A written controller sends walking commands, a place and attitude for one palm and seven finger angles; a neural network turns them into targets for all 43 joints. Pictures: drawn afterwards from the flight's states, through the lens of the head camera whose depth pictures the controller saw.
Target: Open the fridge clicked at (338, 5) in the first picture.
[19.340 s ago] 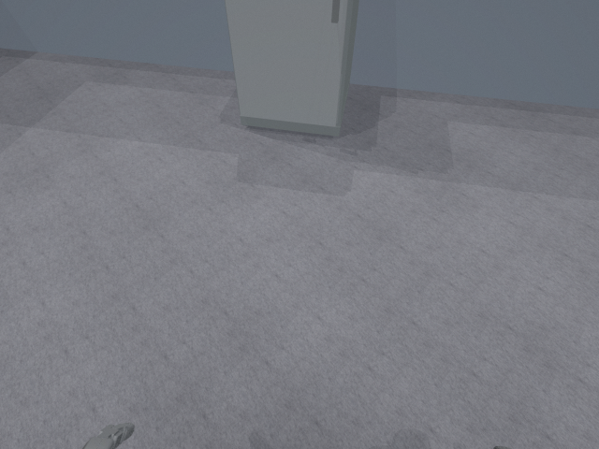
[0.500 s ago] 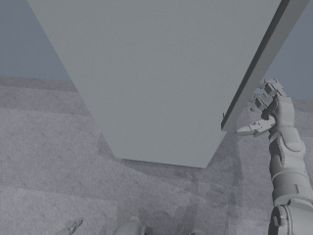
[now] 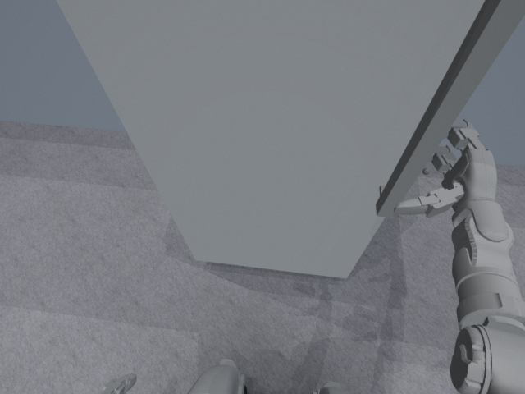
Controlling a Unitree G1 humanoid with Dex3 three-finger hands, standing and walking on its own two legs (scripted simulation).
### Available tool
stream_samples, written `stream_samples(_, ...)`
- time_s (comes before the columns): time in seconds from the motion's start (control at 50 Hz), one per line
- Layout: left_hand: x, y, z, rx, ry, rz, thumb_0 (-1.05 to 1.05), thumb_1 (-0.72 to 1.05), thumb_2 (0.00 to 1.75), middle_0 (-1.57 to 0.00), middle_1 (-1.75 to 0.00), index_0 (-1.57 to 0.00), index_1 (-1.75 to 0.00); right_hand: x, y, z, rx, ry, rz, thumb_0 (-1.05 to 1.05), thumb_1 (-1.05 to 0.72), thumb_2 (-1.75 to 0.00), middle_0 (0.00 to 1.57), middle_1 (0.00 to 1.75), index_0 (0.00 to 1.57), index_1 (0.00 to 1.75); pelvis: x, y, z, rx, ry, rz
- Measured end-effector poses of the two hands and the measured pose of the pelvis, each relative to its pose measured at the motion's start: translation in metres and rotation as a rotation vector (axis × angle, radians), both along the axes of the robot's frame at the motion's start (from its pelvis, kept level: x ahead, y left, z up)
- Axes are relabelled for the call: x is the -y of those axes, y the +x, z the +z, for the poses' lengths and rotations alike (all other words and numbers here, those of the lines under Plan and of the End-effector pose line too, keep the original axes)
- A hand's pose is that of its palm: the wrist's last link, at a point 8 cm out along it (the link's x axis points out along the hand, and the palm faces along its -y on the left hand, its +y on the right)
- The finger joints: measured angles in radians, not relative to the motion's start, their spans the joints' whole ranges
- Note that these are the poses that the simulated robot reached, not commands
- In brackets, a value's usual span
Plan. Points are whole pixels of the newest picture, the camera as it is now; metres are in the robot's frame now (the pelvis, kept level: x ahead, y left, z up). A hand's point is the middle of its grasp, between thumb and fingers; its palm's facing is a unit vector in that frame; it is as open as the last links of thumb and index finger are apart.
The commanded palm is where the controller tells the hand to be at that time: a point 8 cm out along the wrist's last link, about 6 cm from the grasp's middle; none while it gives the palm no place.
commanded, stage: feel for the door with the fingertips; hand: right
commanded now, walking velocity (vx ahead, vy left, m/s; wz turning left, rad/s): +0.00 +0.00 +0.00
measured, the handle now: (437, 102) +0.49 -0.16 +0.17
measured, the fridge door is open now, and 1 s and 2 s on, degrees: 0 0 0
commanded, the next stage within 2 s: slide the fingers in behind the handle in 0.12 s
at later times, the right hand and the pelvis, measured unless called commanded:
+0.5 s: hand (425, 171) +0.45 -0.18 +0.08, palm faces -0.03 +1.00 +0.00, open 13.8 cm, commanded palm +0.42 -0.23 +0.08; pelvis -0.01 +0.00 +0.00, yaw +0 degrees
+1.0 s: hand (415, 171) +0.45 -0.16 +0.08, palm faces -0.01 +1.00 +0.00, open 13.9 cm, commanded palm +0.42 -0.21 +0.08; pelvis +0.00 -0.01 +0.00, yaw +0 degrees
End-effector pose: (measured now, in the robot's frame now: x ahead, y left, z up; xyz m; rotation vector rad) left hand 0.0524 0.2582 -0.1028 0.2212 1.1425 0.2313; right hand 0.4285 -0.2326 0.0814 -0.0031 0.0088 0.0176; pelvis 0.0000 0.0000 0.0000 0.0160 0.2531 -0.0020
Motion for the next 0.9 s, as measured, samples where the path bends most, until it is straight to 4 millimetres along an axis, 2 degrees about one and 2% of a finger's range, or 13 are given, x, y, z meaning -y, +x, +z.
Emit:
stream_samples(0.18,-0.003,-0.009,-0.001,-0.023,0.01,0.005,0.0,0.9,0.9,-0.2,-0.29,-0.2,-0.3,0.0,0.001,0.0,0.006,-0.002,-0.002,-0.02,0.5,-0.3,0.33,1.23,0.33,1.22,0.0,-0.003,-0.001,-0.002,0.003,-0.004)
stream_samples(0.46,0.003,-0.016,-0.002,-0.018,-0.002,0.01,0.0,0.9,0.9,-0.2,-0.29,-0.2,-0.3,0.0,0.0,0.001,0.015,0.008,0.006,-0.02,0.5,-0.3,0.33,1.22,0.33,1.22,0.003,-0.008,-0.003,-0.006,0.004,0.003)
stream_samples(0.7,0.008,-0.005,-0.001,0.007,-0.013,0.003,0.0,0.9,0.9,-0.2,-0.29,-0.2,-0.3,-0.009,-0.005,-0.004,0.015,0.01,0.009,-0.02,0.5,-0.3,0.3,1.2,0.3,1.2,0.006,-0.004,-0.001,0.001,0.003,0.005)
stream_samples(0.9,0.009,0.008,0.0,0.022,-0.014,-0.01,0.0,0.9,0.9,-0.2,-0.29,-0.2,-0.3,-0.014,-0.001,-0.004,0.014,0.001,0.006,-0.02,0.5,-0.3,0.3,1.2,0.3,1.2,0.006,0.001,-0.001,-0.002,0.004,0.0)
